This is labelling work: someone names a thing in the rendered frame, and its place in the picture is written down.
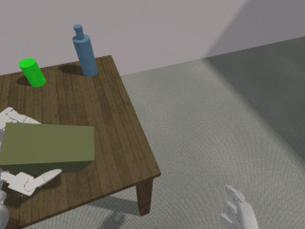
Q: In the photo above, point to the sponge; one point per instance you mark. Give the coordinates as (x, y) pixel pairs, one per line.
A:
(35, 149)

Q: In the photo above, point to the left robot forearm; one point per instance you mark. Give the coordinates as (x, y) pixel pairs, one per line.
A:
(4, 212)

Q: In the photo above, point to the table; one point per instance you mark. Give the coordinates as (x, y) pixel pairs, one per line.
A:
(123, 157)

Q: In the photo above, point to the robot left hand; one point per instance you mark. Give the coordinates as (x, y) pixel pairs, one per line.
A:
(22, 182)

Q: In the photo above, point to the robot right hand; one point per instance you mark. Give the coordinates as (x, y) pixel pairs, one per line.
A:
(238, 217)

